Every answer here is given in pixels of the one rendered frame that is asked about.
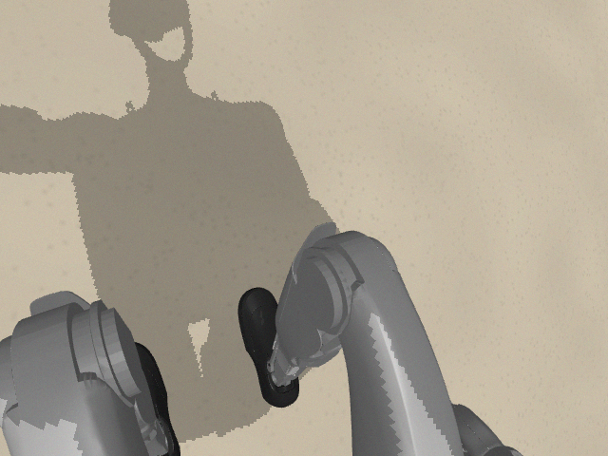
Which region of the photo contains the left robot foot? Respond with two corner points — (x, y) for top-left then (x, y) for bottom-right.
(135, 342), (181, 456)

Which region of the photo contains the right robot hand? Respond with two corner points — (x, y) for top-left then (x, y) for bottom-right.
(450, 401), (504, 456)

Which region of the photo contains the right robot foot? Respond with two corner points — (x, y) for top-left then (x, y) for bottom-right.
(238, 288), (299, 408)

